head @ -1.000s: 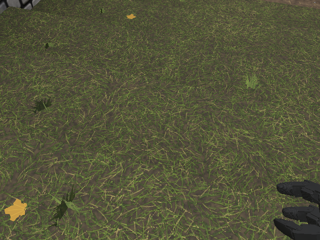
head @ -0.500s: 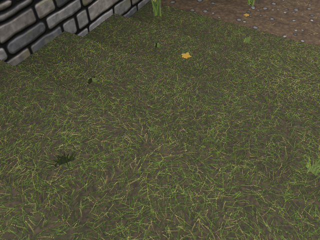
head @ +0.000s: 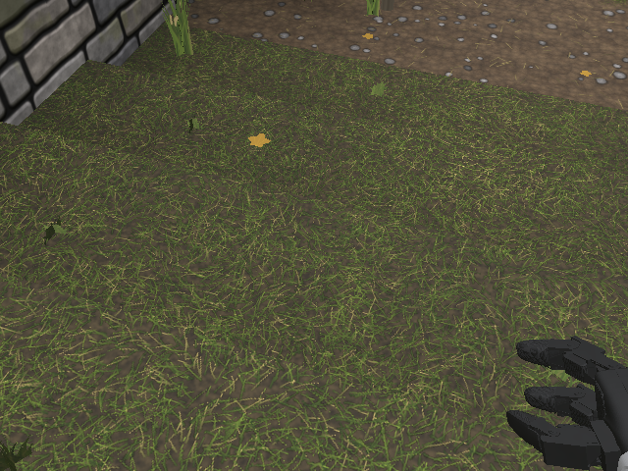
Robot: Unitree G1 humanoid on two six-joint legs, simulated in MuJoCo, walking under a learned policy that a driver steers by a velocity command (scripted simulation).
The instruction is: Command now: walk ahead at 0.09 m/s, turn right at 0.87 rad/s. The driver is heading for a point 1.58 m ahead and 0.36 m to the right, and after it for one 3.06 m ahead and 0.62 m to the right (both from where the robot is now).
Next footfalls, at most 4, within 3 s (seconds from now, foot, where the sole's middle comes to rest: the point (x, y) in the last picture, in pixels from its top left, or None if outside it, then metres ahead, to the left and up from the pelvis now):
0.08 left None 0.21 0.13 -0.90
0.82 right None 0.08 -0.14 -0.90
1.24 left None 0.22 0.02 -0.90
2.52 right None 0.16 -0.17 -0.90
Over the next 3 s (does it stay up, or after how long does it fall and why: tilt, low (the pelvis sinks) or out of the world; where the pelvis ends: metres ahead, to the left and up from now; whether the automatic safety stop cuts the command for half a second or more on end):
stays up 0.40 -0.19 -0.16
